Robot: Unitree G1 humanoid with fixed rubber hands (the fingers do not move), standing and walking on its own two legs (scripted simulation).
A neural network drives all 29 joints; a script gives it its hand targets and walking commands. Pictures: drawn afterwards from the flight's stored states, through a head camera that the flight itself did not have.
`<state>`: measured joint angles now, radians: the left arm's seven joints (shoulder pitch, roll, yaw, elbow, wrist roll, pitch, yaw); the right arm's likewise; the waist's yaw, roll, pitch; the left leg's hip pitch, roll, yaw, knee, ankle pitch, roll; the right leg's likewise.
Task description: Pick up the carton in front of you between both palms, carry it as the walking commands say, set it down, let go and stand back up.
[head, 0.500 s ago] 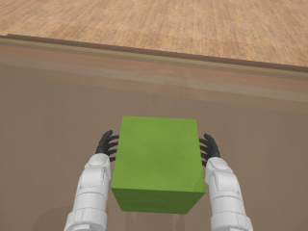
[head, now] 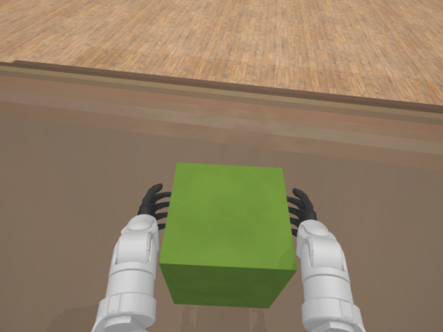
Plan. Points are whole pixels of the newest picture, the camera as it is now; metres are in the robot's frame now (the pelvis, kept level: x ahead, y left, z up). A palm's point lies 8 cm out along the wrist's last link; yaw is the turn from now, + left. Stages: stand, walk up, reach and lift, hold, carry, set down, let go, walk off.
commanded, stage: reach and lift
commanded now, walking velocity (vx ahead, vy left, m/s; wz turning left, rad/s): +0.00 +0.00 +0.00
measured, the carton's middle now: (225, 239) +0.31 +0.00 -0.05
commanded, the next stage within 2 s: hold in 0.62 s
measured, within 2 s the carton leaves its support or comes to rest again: neither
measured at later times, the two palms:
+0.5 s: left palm (147, 217) +0.31 +0.15 +0.04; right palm (307, 222) +0.31 -0.15 +0.04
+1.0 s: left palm (144, 221) +0.29 +0.15 +0.05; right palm (311, 227) +0.29 -0.15 +0.05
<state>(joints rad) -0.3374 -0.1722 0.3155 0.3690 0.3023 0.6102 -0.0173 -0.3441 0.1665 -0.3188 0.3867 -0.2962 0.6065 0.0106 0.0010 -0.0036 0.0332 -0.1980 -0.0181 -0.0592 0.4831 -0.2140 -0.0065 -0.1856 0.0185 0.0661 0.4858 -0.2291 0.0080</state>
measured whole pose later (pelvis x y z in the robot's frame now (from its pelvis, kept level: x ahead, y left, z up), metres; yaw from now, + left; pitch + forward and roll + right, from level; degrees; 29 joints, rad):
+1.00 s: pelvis +0.00 +0.00 +0.01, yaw +0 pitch -8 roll +0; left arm -0.25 -0.15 0.21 0.21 0.26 0.76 -0.01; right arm -0.26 0.15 -0.22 0.22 -0.27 0.76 0.00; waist 0.00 0.00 0.05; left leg -0.07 -0.02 -0.06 0.39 -0.18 -0.01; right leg -0.06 0.02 0.07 0.40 -0.20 0.01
